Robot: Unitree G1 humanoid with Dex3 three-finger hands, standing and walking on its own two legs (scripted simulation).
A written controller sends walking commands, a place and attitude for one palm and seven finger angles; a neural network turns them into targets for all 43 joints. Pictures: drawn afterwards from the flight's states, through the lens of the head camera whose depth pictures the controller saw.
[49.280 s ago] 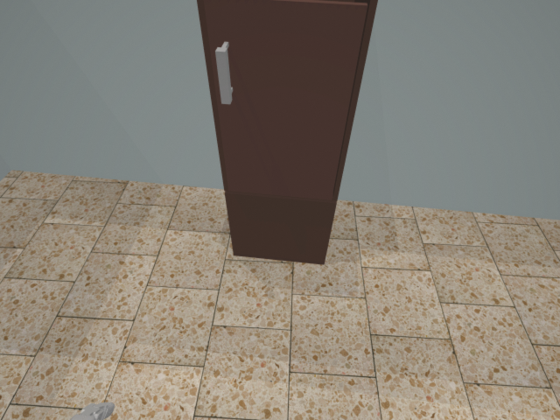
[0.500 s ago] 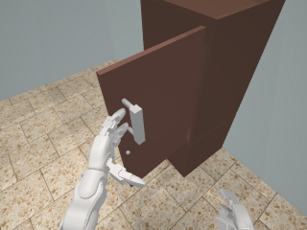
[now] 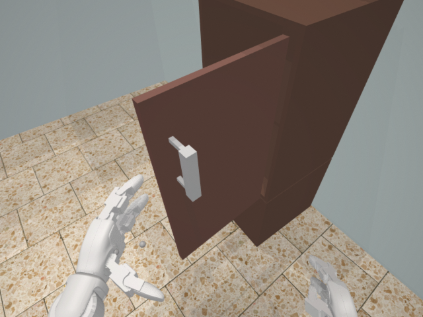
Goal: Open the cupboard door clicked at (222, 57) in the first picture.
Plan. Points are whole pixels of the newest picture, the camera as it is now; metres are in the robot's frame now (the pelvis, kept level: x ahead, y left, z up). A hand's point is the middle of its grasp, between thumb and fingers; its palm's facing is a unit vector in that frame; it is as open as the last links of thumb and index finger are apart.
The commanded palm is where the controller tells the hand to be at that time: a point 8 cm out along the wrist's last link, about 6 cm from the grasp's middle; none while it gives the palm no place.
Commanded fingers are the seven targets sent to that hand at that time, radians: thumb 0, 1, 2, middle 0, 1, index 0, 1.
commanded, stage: draw the hand back to the body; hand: left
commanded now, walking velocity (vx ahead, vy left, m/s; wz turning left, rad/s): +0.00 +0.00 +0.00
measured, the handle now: (184, 169) +0.36 +0.09 +0.10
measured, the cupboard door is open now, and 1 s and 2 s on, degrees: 94 94 94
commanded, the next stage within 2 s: step back with the hand held close in 1.68 s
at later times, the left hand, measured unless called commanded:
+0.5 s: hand (112, 244) +0.19 +0.17 +0.13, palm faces +0.00 -1.00 -0.08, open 16.3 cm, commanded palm +0.16 +0.22 +0.13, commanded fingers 0.00 -0.47 0.31 -0.15 -0.30 -0.15 -0.30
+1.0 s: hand (54, 234) +0.19 +0.25 +0.15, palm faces +0.35 -0.86 -0.38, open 12.7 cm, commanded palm +0.15 +0.29 +0.16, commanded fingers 0.00 0.41 0.69 -0.18 -0.30 -0.18 -0.30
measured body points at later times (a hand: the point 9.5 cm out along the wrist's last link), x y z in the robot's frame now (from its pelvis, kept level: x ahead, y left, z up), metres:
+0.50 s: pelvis -0.01 +0.01 +0.00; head -0.03 -0.02 +0.45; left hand +0.19 +0.22 +0.13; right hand +0.18 -0.21 -0.07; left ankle -0.03 +0.13 -0.72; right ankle +0.00 -0.09 -0.72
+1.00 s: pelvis +0.00 +0.02 +0.02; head -0.01 +0.00 +0.47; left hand +0.17 +0.29 +0.17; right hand +0.19 -0.19 -0.07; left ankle -0.03 +0.13 -0.72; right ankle +0.00 -0.09 -0.72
